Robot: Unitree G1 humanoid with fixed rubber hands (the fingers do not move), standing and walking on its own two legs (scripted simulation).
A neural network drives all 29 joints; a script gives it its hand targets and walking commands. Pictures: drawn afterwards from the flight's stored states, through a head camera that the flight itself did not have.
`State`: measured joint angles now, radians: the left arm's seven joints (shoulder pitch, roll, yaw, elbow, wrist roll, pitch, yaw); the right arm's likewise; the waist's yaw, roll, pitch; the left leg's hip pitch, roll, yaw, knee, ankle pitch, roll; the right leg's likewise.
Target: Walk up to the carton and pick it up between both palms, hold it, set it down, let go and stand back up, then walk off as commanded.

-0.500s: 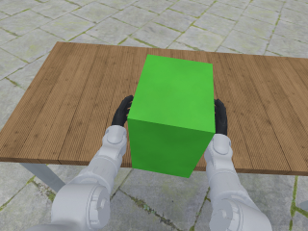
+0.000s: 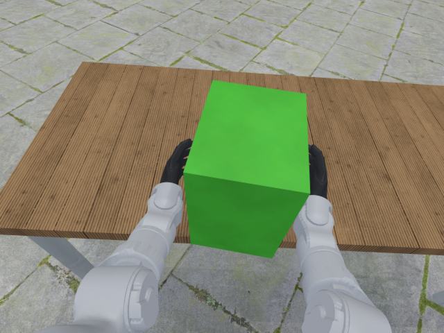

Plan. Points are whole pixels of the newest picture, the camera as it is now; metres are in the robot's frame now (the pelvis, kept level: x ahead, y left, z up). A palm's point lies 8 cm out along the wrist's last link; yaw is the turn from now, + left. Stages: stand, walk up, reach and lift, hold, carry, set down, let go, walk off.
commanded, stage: reach and lift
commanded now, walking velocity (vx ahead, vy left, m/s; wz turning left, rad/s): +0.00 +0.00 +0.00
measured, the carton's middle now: (244, 174) +0.43 -0.02 +0.03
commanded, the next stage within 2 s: none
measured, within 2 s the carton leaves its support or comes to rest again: leaves its support in 0.22 s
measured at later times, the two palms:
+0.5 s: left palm (170, 176) +0.40 +0.12 +0.06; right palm (318, 185) +0.39 -0.15 +0.07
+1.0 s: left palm (166, 175) +0.39 +0.12 +0.07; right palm (318, 175) +0.39 -0.14 +0.10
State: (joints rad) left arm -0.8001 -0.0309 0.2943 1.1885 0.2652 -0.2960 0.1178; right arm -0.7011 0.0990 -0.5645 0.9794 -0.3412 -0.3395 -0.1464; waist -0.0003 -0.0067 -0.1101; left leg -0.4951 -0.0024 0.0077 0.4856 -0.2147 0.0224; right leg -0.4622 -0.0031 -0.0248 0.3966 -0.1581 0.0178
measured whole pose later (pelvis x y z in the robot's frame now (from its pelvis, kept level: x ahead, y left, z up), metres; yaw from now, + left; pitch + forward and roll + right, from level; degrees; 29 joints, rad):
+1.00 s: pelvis -0.01 -0.01 +0.00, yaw +0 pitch +13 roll -1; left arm -0.73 -0.03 0.29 1.07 0.19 -0.29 0.12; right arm -0.74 0.06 -0.38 1.04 -0.23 -0.38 -0.19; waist 0.00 -0.01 -0.18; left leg -0.48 0.00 0.01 0.41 -0.16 0.01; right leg -0.46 0.00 -0.03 0.36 -0.12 0.01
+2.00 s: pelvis -0.03 -0.01 +0.01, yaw +0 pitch -1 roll -1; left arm -0.79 0.00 0.23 0.60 0.11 0.54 0.14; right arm -0.95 -0.05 -0.16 1.00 0.10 0.20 -0.21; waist 0.00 -0.01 -0.12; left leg -0.24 0.00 0.01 0.42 -0.16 0.01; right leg -0.22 0.00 -0.03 0.36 -0.12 0.01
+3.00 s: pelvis -0.03 -0.01 +0.01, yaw +0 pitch +0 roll -1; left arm -0.79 0.00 0.23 0.45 0.10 0.70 0.16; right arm -0.99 -0.07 -0.12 0.89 0.18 0.37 -0.23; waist -0.01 -0.01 -0.15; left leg -0.24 0.00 0.01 0.42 -0.17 0.01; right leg -0.22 0.00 -0.03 0.35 -0.12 0.01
